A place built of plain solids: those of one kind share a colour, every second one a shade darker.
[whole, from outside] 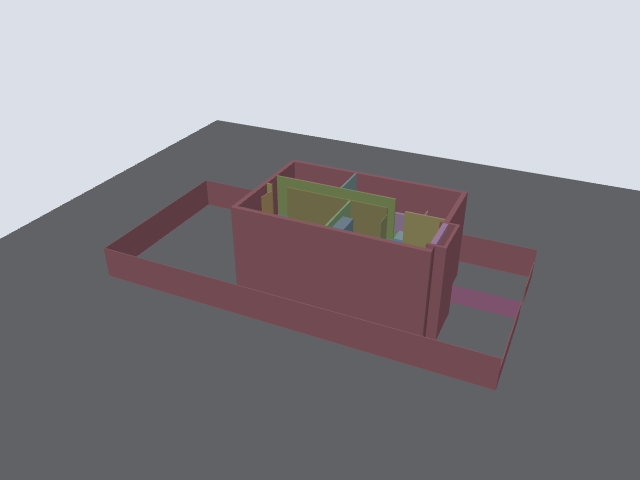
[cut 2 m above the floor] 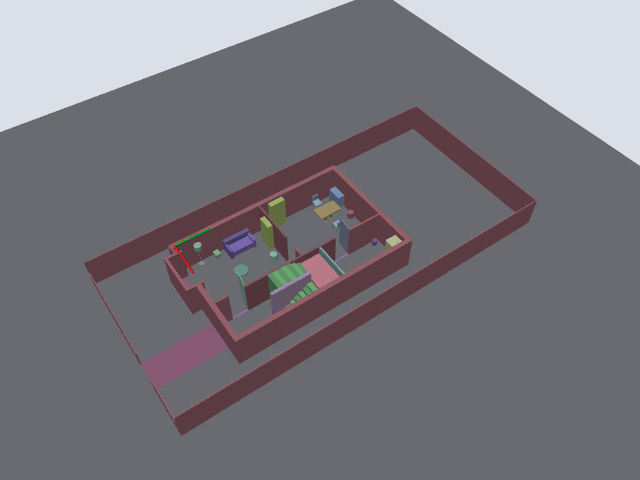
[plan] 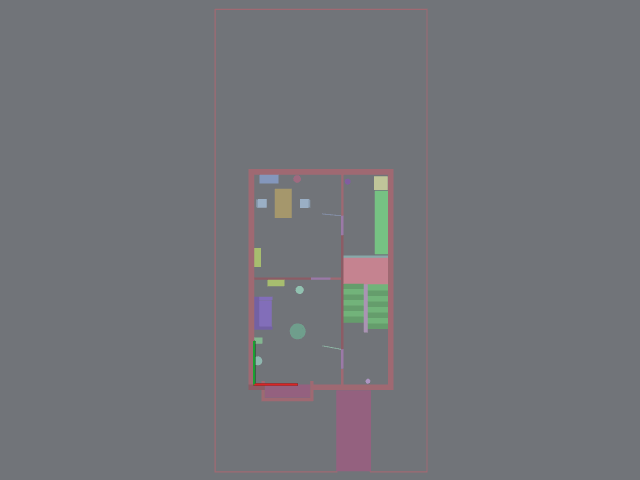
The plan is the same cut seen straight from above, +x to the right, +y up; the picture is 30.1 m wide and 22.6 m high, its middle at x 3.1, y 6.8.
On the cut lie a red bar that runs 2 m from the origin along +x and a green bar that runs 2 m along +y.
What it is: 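A detached two-storey house, 6.3 m wide inside and 9.9 m deep; a hall 2.10 m wide with a dog-leg stair of 17 risers of 169 mm on goings of 259 mm; a front room and a back room; a bay window at the front; upstairs three bedrooms and a bathroom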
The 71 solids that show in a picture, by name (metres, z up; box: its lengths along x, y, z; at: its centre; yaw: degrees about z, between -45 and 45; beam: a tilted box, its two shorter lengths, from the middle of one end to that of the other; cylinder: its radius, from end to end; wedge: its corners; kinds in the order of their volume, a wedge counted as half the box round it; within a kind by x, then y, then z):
{
 "wall_1": {"box": [0.06, 21.84, 1.85], "at": [-1.84, 6.77, 0.88]},
 "wall_2": {"box": [0.27, 10.41, 5.3], "at": [-0.13, 4.94, 2.6]},
 "wall_3": {"box": [0.77, 0.27, 5.3], "at": [0.12, -0.13, 2.6]},
 "wall_4": {"box": [0.16, 0.95, 5.3], "at": [0.43, -0.32, 2.6]},
 "wall_5": {"box": [5.79, 0.06, 1.05], "at": [1.03, -4.12, 0.47]},
 "wall_6": {"box": [2.67, 0.11, 2.78], "at": [1.34, 4.98, 1.34]},
 "wall_7": {"box": [2.45, 0.16, 5.3], "at": [1.57, -0.71, 2.6]},
 "wall_8": {"box": [0.16, 0.95, 5.3], "at": [2.72, -0.32, 2.6]},
 "wall_9": {"box": [6.83, 0.27, 5.3], "at": [3.15, 10.01, 2.6]},
 "wall_10": {"box": [10.04, 0.06, 1.85], "at": [3.15, 17.66, 0.88]},
 "wall_11": {"box": [0.5, 0.11, 2.78], "at": [3.84, 4.98, 1.34]},
 "wall_12": {"box": [0.11, 0.73, 2.78], "at": [4.15, 0.37, 1.34]},
 "wall_13": {"box": [0.11, 5.37, 2.78], "at": [4.15, 4.34, 1.34]},
 "wall_14": {"box": [0.11, 1.93, 2.78], "at": [4.15, 8.91, 1.34]},
 "wall_15": {"box": [3.93, 0.27, 5.3], "at": [4.6, -0.13, 2.6]},
 "wall_16": {"box": [0.27, 10.41, 5.3], "at": [6.43, 4.94, 2.6]},
 "wall_17": {"box": [2.73, 0.06, 1.05], "at": [6.81, -4.12, 0.47]},
 "wall_18": {"box": [0.06, 21.84, 1.85], "at": [8.14, 6.77, 0.88]},
 "tread_1": {"box": [0.96, 0.29, 2.72], "at": [4.68, 3.05, 1.34]},
 "tread_2": {"box": [0.96, 0.29, 2.55], "at": [4.68, 3.31, 1.26]},
 "tread_3": {"box": [0.96, 0.29, 2.38], "at": [4.68, 3.57, 1.17]},
 "tread_4": {"box": [0.96, 0.29, 2.21], "at": [4.68, 3.83, 1.09]},
 "tread_5": {"box": [0.96, 0.29, 2.05], "at": [4.68, 4.08, 1.0]},
 "tread_6": {"box": [0.96, 0.29, 1.88], "at": [4.68, 4.34, 0.92]},
 "tread_7": {"box": [0.96, 0.29, 1.71], "at": [4.68, 4.6, 0.83]},
 "tread_8": {"box": [0.96, 0.29, 0.19], "at": [5.82, 2.76, 0.07]},
 "tread_9": {"box": [0.96, 0.29, 0.36], "at": [5.82, 3.02, 0.16]},
 "tread_10": {"box": [0.96, 0.29, 0.53], "at": [5.82, 3.27, 0.24]},
 "tread_11": {"box": [0.96, 0.29, 0.7], "at": [5.82, 3.53, 0.33]},
 "tread_12": {"box": [0.96, 0.29, 0.86], "at": [5.82, 3.79, 0.41]},
 "tread_13": {"box": [0.96, 0.29, 1.03], "at": [5.82, 4.05, 0.5]},
 "tread_14": {"box": [0.96, 0.29, 1.2], "at": [5.82, 4.31, 0.58]},
 "tread_15": {"box": [0.96, 0.29, 1.37], "at": [5.82, 4.57, 0.67]},
 "upper_floor_rooms_1": {"box": [4.21, 9.88, 0.14], "at": [2.1, 4.94, 2.8]},
 "half_landing_1": {"box": [2.1, 1.25, 1.54], "at": [5.25, 5.34, 0.75]},
 "ground_1": {"box": [2.13, 0.63, 0.5], "at": [1.57, -0.32, -0.25]},
 "ground_2": {"box": [1.64, 3.82, 0.5], "at": [4.68, -2.18, -0.25]},
 "corridor_wall_1": {"box": [0.11, 2.03, 2.52], "at": [3.02, 1.02, 3.99]},
 "corridor_wall_2": {"box": [0.11, 5.7, 2.52], "at": [3.02, 5.8, 3.99]},
 "corridor_wall_3": {"box": [0.11, 0.3, 2.52], "at": [3.02, 9.72, 3.99]},
 "landing_wall_1": {"box": [0.11, 6.97, 2.52], "at": [4.15, 6.39, 3.99]},
 "wardrobe_bed_1": {"box": [1.46, 0.6, 2.05], "at": [1.16, 4.63, 3.84]},
 "stair_spine_1": {"box": [0.19, 2.27, 3.92], "at": [5.25, 3.58, 1.91]},
 "landing_end_wall_1": {"box": [2.1, 0.11, 5.3], "at": [5.25, 6.02, 2.6]},
 "shelf_1": {"box": [0.32, 0.9, 1.91], "at": [0.16, 5.98, 0.91]},
 "shelf_2": {"box": [0.8, 0.3, 1.83], "at": [1.03, 4.78, 0.86]},
 "bedrooms_wall_1": {"box": [2.97, 0.11, 2.52], "at": [1.48, 4.98, 3.99]},
 "sofa_1": {"box": [0.24, 1.56, 0.83], "at": [0.12, 3.35, 0.36]},
 "sofa_2": {"box": [0.86, 0.16, 0.65], "at": [0.43, 2.65, 0.28]},
 "sofa_3": {"box": [0.86, 0.16, 0.65], "at": [0.43, 4.05, 0.28]},
 "sofa_4": {"box": [0.65, 1.24, 0.37], "at": [0.51, 3.35, 0.24]},
 "fridge_freezer_1": {"box": [0.65, 0.65, 1.85], "at": [5.97, 9.47, 0.88]},
 "dresser_1": {"box": [0.9, 0.42, 0.92], "at": [0.7, 9.66, 0.41]},
 "upper_floor_landing_1": {"box": [0.96, 1.16, 0.14], "at": [4.68, 2.32, 2.8]},
 "front_wall_over_bay_1": {"box": [2.13, 0.27, 0.25], "at": [1.57, -0.13, 5.13]},
 "meeting_table_1": {"box": [0.8, 1.38, 0.07], "at": [1.37, 8.52, 0.7]},
 "worktop_1": {"box": [0.62, 3.0, 0.04], "at": [5.99, 7.62, 0.88]},
 "door_leaf_bedroom_front_1": {"box": [0.89, 0.04, 2.05], "at": [2.52, 2.96, 3.84], "yaw": -0.6},
 "door_leaf_bedroom_rear_1": {"box": [0.89, 0.04, 2.05], "at": [2.53, 9.65, 3.84], "yaw": -9.4},
 "door_leaf_front_room_1": {"box": [0.89, 0.04, 2.05], "at": [3.66, 1.73, 0.97], "yaw": -10.8},
 "door_leaf_kitchen_side_1": {"box": [0.89, 0.04, 2.05], "at": [3.65, 7.98, 0.97], "yaw": -5.4},
 "slotfit_front_seat_1": {"cylinder": 0.19, "from": [2.14, 4.45, -0.05], "to": [2.14, 4.45, 0.44]},
 "floor_lamp_1": {"cylinder": 0.21, "from": [0.17, 1.11, 1.25], "to": [0.17, 1.11, 1.55]},
 "box_cardboard_1": {"box": [0.39, 0.3, 0.35], "at": [0.2, 2.06, 0.12]},
 "plant_pot_1": {"cylinder": 0.18, "from": [2.02, 9.67, 0.0], "to": [2.02, 9.67, 0.38]},
 "coffee_table_1": {"cylinder": 0.38, "from": [2.05, 2.5, 0.33], "to": [2.05, 2.5, 0.4]},
 "threshold_1": {"box": [0.92, 0.12, 0.07], "at": [3.13, 4.98, -0.01]},
 "threshold_2": {"box": [0.12, 0.92, 0.06], "at": [4.15, 1.19, -0.02]},
 "threshold_3": {"box": [0.12, 0.92, 0.06], "at": [4.15, 7.48, -0.02]},
 "side_chair_1": {"box": [0.42, 0.42, 0.04], "at": [0.38, 8.52, 0.43]},
 "side_chair_2": {"box": [0.42, 0.42, 0.04], "at": [2.36, 8.52, 0.43]}
}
